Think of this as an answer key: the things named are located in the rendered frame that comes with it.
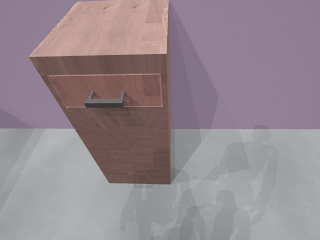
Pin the cabinet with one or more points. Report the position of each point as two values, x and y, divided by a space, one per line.
130 144

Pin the handle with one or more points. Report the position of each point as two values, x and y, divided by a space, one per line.
104 102

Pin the drawer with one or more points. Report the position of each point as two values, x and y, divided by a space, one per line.
141 89

